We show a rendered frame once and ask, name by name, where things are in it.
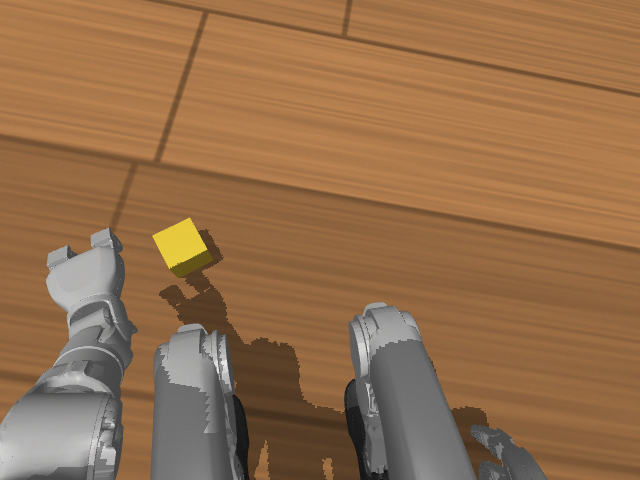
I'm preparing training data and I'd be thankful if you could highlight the left robot arm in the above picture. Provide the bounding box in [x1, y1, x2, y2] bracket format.
[0, 295, 133, 480]

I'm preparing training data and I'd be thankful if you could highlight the left robot hand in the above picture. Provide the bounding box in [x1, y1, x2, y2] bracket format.
[46, 227, 138, 335]

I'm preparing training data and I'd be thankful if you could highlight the small box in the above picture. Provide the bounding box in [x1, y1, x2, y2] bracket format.
[152, 218, 213, 279]

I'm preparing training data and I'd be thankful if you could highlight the right robot foot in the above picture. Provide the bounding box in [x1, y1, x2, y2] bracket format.
[344, 379, 389, 480]

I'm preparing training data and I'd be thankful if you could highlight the left robot foot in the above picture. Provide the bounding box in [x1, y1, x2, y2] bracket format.
[232, 395, 249, 480]

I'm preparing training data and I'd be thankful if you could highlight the right robot hand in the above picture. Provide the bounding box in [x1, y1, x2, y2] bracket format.
[470, 424, 548, 480]

